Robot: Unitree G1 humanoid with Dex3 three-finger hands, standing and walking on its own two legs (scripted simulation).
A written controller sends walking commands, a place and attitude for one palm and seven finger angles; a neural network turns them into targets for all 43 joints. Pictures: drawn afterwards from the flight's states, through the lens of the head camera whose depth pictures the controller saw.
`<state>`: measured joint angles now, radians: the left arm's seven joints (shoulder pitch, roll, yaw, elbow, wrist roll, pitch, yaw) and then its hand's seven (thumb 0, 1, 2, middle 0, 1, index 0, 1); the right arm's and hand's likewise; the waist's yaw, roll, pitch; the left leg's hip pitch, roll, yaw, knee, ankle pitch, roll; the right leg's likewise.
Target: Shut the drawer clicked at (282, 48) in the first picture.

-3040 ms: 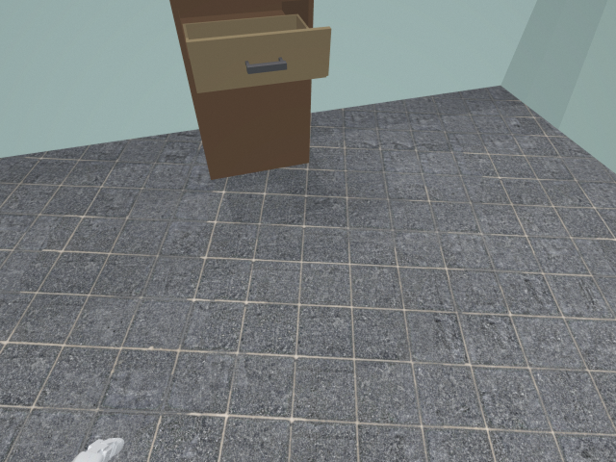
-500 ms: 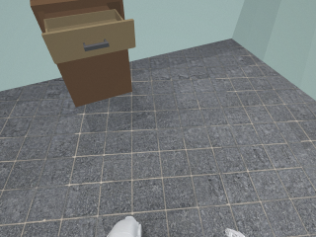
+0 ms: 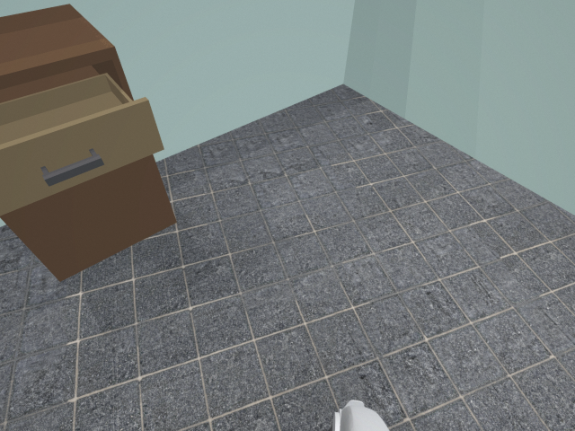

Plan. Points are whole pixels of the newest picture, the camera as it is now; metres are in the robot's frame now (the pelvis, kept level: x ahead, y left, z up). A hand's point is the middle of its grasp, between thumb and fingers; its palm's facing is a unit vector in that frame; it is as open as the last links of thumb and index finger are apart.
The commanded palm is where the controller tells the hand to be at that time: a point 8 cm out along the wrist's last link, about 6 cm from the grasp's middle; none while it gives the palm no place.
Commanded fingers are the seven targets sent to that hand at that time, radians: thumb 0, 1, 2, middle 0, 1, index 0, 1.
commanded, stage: walk to a spot facing it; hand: left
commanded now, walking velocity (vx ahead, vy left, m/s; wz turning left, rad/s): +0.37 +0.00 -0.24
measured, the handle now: (71, 165) +0.70 +0.54 -0.09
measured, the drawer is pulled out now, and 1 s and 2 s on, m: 0.27 0.27 0.27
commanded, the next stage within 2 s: turn to face it in 0.50 s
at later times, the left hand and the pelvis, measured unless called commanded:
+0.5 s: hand (210, 392) +0.22 +0.14 -0.17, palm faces +0.06 -0.98 -0.18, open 7.3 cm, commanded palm none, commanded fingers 0.00 0.90 0.90 -0.20 -0.30 -0.20 -0.30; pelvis +0.22 -0.04 +0.00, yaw +0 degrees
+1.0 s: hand (198, 281) +0.43 +0.19 -0.16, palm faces +0.23 -0.95 -0.22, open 7.4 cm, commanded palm none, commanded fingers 0.00 0.90 0.90 -0.20 -0.30 -0.20 -0.30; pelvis +0.36 -0.02 +0.00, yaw +11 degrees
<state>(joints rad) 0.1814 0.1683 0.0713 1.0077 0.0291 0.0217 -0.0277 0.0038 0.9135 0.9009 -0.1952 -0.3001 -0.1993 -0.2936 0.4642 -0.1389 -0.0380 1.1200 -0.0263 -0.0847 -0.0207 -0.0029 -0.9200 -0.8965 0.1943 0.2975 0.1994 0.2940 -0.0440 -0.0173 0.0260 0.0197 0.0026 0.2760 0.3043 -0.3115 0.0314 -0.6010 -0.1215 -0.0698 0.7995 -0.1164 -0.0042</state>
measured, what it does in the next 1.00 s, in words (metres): walks ahead: right foot, then left foot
